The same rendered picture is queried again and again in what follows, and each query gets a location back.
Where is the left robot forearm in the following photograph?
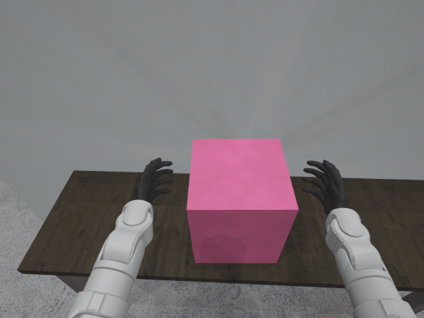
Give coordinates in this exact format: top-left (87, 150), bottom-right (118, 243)
top-left (66, 200), bottom-right (154, 318)

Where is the carton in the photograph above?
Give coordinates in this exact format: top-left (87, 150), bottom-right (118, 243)
top-left (187, 138), bottom-right (299, 263)

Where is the right robot hand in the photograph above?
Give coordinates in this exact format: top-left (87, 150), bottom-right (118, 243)
top-left (302, 160), bottom-right (350, 216)

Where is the right robot forearm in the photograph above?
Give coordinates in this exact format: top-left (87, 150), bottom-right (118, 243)
top-left (325, 208), bottom-right (417, 318)

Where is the left robot hand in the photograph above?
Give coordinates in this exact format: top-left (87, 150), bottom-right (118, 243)
top-left (132, 158), bottom-right (173, 204)

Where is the table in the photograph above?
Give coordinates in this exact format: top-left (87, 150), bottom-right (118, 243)
top-left (17, 170), bottom-right (424, 314)

